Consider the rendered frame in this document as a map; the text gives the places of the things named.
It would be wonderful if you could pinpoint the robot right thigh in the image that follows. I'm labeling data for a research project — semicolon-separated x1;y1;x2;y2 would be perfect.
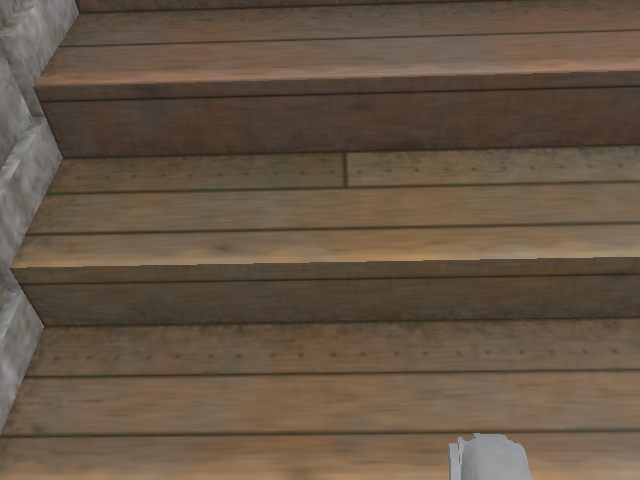
448;433;533;480

